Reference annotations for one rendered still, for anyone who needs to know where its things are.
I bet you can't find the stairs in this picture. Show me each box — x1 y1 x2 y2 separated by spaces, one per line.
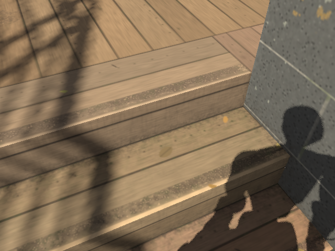
0 73 333 251

